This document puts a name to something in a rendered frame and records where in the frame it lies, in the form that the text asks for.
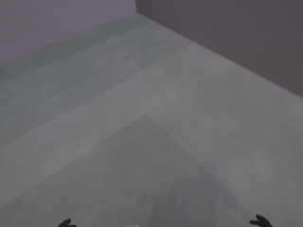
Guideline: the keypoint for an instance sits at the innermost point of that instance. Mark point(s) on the robot right hand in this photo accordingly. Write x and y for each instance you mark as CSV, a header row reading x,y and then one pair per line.
x,y
262,221

